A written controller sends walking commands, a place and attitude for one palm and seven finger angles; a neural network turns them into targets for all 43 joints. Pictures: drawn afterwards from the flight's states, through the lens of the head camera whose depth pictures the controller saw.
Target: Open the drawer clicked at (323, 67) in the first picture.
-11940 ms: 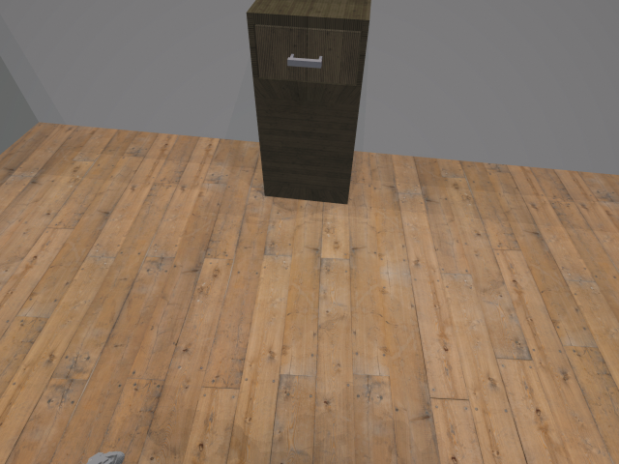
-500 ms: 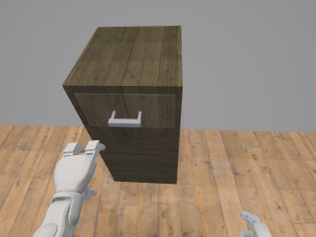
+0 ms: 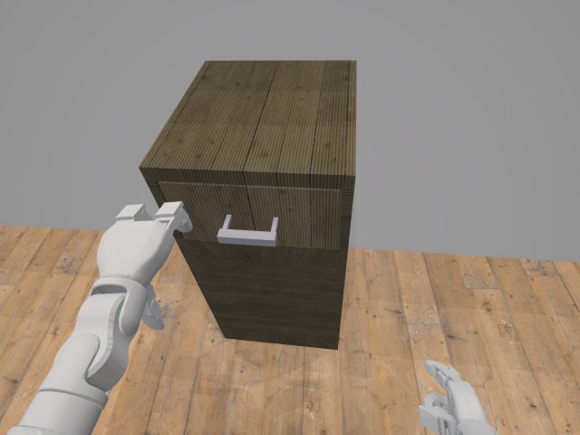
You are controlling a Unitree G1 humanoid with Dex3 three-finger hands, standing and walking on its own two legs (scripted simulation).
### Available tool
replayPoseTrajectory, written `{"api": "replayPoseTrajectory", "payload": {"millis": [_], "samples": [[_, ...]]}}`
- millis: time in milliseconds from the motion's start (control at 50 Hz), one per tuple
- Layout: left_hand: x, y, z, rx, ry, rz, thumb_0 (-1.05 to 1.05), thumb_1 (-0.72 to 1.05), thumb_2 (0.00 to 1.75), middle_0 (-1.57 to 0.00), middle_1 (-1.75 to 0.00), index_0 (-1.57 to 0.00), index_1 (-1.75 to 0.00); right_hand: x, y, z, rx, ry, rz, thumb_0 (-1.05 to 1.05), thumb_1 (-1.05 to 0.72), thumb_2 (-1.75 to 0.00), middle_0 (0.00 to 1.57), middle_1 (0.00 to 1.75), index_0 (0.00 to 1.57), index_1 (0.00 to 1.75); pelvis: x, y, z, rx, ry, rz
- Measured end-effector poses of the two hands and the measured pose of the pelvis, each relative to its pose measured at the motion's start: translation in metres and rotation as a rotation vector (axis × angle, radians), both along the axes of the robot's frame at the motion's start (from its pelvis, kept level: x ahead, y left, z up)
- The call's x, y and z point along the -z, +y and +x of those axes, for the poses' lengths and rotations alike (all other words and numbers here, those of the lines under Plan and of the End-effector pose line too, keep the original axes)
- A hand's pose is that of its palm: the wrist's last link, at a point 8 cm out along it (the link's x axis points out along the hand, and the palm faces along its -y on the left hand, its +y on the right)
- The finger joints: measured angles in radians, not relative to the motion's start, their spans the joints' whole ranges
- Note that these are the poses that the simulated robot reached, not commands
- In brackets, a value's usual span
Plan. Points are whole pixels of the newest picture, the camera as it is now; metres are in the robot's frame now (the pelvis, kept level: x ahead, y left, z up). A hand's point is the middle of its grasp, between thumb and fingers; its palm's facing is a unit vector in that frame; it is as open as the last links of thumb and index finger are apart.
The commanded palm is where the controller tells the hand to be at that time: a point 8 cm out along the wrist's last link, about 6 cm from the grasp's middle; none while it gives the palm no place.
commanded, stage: raise the hand with hooked fingers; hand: left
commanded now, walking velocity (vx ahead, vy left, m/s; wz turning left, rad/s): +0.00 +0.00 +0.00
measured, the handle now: (249, 229) +0.50 +0.17 -0.08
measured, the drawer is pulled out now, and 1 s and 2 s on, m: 0.00 0.00 0.00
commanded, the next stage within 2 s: move the hooked fingers above the handle in 0.40 s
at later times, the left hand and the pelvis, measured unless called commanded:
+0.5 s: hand (160, 261) +0.31 +0.24 +0.07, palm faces +0.04 -0.07 -1.00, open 13.8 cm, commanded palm +0.29 +0.24 +0.13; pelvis +0.00 +0.00 +0.00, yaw +0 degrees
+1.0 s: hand (198, 251) +0.36 +0.20 +0.04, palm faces +0.00 -0.06 -1.00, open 13.8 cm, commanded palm +0.34 +0.21 +0.10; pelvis +0.00 -0.01 -0.01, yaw +0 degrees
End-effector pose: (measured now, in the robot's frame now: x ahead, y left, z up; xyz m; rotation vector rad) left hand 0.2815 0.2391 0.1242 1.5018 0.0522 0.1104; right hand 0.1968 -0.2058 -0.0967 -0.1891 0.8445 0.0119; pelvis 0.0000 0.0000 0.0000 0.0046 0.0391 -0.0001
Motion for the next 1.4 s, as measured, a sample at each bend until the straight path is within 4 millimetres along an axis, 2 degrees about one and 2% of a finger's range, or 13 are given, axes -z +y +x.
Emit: {"api": "replayPoseTrajectory", "payload": {"millis": [120,340,560,760,1180,1400], "samples": [[-0.007,0.005,0.012,0.018,0.026,-0.007,0.0,-0.48,0.3,-0.32,-1.2,-0.32,-1.2,0.005,-0.008,-0.007,0.014,0.039,-0.008,0.01,-0.9,-0.9,0.2,0.3,0.21,0.3,-0.001,0.001,0.004,-0.001,0.011,-0.002],[0.006,-0.002,0.007,0.079,0.018,-0.017,0.0,-0.49,0.3,-0.32,-1.2,-0.32,-1.2,0.013,-0.028,-0.025,0.052,0.108,-0.049,0.01,-0.9,-0.9,0.2,0.3,0.2,0.3,-0.001,0.001,0.006,0.004,0.036,0.0],[0.002,-0.001,0.011,0.035,0.009,-0.012,0.0,-0.49,0.3,-0.32,-1.2,-0.32,-1.2,0.012,-0.022,-0.02,0.061,0.081,-0.02,0.01,-0.9,-0.9,0.2,0.3,0.2,0.3,0.0,0.0,0.005,0.005,0.032,0.002],[0.018,-0.017,0.023,0.089,0.04,-0.012,0.0,-0.49,0.3,-0.32,-1.2,-0.32,-1.2,0.011,-0.021,-0.02,0.051,0.066,-0.025,0.01,-0.9,-0.9,0.2,0.3,0.2,0.3,0.002,-0.003,0.0,-0.002,0.047,0.003],[0.043,-0.045,0.07,0.099,0.061,0.021,0.0,-0.49,0.3,-0.32,-1.2,-0.32,-1.2,0.032,-0.054,-0.079,0.176,0.2,-0.052,0.01,-0.9,-0.9,0.2,0.3,0.2,0.3,0.008,-0.01,0.0,0.011,0.102,0.01],[0.052,-0.06,0.095,0.103,0.053,0.031,0.0,-0.49,0.3,-0.32,-1.2,-0.32,-1.2,0.039,-0.066,-0.1,0.225,0.249,-0.058,0.01,-0.9,-0.9,0.2,0.3,0.2,0.3,0.011,-0.014,0.001,0.015,0.139,0.012]]}}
